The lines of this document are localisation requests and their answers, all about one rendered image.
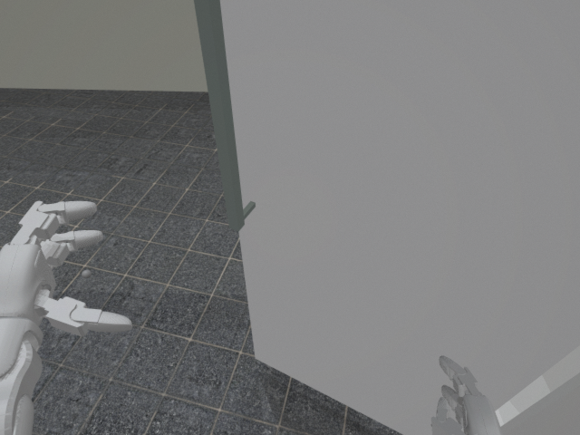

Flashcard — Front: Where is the left robot hand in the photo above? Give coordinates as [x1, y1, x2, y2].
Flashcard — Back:
[0, 201, 132, 336]

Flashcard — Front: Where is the right robot hand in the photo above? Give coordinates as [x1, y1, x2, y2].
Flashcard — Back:
[431, 355, 503, 435]

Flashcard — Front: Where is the fridge door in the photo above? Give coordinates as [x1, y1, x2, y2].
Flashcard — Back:
[220, 0, 580, 435]

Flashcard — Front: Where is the handle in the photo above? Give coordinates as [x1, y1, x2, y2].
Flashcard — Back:
[194, 0, 256, 231]

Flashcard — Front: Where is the left robot forearm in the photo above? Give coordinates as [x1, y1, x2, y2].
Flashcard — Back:
[0, 316, 44, 435]

